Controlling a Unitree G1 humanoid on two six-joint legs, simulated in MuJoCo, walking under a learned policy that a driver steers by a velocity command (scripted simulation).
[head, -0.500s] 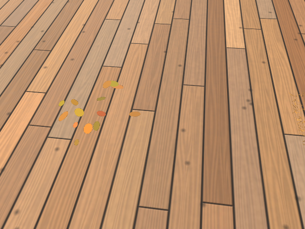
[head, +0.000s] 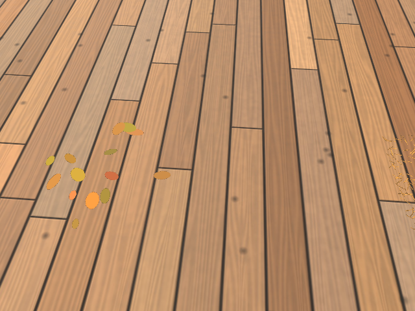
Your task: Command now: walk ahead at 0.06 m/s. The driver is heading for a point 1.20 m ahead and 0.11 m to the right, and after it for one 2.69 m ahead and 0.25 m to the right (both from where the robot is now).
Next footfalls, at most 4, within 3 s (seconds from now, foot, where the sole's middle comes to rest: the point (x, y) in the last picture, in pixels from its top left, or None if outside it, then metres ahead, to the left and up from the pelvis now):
0.10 right None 0.08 -0.14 -0.77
1.30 right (251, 289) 0.55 -0.12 -0.77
1.86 left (175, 214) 0.84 0.13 -0.77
2.36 right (234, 173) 1.03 -0.09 -0.77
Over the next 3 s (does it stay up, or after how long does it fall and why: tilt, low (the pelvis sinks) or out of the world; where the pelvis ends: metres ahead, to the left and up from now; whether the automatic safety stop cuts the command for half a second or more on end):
stays up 0.99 0.03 0.01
